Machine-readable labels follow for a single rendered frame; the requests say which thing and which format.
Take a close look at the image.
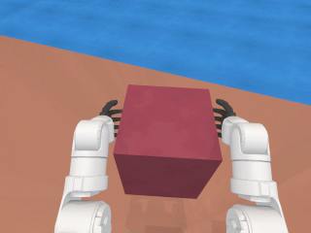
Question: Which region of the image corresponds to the carton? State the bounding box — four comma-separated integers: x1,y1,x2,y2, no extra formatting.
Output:
113,84,223,199

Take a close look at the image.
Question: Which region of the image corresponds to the right robot upper arm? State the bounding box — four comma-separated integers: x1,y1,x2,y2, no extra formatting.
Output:
225,204,288,233

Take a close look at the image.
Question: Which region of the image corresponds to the left robot upper arm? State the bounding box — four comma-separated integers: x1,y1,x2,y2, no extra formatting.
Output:
55,200,112,233

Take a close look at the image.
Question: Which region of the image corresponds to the left robot forearm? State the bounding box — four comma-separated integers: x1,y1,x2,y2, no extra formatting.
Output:
54,116,115,233

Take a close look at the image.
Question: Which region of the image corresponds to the robot right hand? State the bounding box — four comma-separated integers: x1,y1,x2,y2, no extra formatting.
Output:
213,99,236,138

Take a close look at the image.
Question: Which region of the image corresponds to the right robot forearm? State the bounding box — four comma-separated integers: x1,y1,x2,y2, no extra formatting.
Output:
222,116,289,233

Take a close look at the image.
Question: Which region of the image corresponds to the robot left hand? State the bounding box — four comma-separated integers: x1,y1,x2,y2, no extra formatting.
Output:
99,100,122,138

